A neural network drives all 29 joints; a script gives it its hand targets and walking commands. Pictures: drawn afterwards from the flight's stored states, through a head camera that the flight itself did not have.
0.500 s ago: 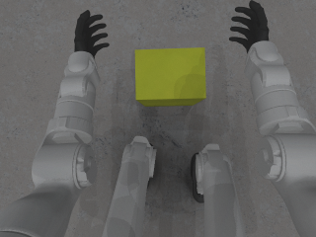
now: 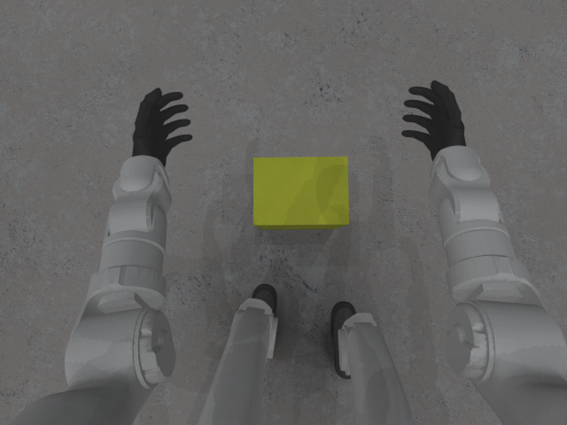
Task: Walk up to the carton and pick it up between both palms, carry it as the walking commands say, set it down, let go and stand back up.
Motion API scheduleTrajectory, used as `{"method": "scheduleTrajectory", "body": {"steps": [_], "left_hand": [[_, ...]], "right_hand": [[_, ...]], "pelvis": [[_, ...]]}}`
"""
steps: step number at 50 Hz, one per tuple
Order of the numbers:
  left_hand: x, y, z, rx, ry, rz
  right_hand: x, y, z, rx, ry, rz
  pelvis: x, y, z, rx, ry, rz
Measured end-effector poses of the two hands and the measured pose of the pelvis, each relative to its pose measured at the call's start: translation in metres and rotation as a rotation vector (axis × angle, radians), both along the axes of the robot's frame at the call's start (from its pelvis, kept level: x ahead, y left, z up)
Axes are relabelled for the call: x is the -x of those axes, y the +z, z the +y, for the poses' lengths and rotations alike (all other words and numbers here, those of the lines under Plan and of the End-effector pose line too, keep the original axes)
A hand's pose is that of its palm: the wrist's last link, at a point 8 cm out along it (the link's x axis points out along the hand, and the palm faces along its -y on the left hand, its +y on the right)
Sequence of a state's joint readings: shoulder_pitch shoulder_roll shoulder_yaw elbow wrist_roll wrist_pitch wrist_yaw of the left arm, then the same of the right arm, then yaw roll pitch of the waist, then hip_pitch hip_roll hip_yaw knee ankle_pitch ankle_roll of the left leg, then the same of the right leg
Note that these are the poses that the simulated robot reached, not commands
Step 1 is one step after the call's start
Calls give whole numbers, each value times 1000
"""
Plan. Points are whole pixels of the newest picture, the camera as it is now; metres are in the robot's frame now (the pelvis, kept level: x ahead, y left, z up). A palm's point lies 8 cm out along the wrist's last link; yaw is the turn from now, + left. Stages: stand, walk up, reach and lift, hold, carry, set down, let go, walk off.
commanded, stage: set down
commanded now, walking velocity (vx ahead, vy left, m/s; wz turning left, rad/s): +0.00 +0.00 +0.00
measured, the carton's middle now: (299, 198) +0.45 +0.04 -0.52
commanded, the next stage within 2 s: let go in 0.10 s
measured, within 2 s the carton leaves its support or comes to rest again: neither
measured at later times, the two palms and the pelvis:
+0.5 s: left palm (103, 230) +0.33 +0.26 -0.04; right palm (489, 237) +0.36 -0.17 -0.04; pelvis +0.03 +0.01 +0.07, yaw +1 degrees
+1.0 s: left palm (73, 342) +0.23 +0.22 +0.05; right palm out of the picture +0.26 -0.25 +0.05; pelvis +0.08 -0.02 +0.12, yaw +2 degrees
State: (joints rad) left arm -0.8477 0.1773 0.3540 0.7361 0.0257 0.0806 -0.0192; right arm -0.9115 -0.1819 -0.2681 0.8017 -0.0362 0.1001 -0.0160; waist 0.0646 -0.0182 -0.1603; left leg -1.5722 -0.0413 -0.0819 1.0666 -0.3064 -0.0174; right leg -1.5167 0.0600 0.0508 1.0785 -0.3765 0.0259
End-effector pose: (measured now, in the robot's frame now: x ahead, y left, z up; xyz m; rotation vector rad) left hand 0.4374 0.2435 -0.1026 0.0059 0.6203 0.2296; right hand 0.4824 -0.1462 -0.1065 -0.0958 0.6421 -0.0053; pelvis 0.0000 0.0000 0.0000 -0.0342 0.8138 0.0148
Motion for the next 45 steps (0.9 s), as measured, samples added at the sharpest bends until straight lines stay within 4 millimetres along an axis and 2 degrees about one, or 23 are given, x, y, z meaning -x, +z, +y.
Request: {"method": "scheduleTrajectory", "body": {"steps": [5, 9, 13, 16, 23, 32, 41, 45], "left_hand": [[0, 17, 0, -9, 0, -3], [5, 15, -1, -27, -18, 27], [20, 8, -2, -56, -55, 70], [39, 12, -1, -85, -96, 90], [99, 49, 13, -98, -155, 165], [142, 101, 8, -73, -159, 165], [190, 139, -6, -83, -134, 185], [202, 149, -15, -82, -151, 192]], "right_hand": [[0, 18, 3, 9, 5, -5], [7, 18, 2, 39, 8, 13], [27, 12, -4, 73, -8, 43], [52, 14, -9, 103, -13, 59], [114, 51, -22, 116, -2, 110], [150, 105, -43, 108, 9, 108], [195, 136, -74, 109, -1, 130], [210, 147, -88, 110, -15, 129]], "pelvis": [[1, 14, 1, 1, -1, -19], [4, 19, 2, 1, 0, -35], [4, 26, 4, 2, 2, -53], [0, 33, 7, 2, 5, -74], [-20, 59, 12, -7, 8, -196], [-47, 89, 13, -24, 4, -403], [-75, 113, 0, -38, 1, -586], [-81, 119, -8, -45, 2, -661]]}}
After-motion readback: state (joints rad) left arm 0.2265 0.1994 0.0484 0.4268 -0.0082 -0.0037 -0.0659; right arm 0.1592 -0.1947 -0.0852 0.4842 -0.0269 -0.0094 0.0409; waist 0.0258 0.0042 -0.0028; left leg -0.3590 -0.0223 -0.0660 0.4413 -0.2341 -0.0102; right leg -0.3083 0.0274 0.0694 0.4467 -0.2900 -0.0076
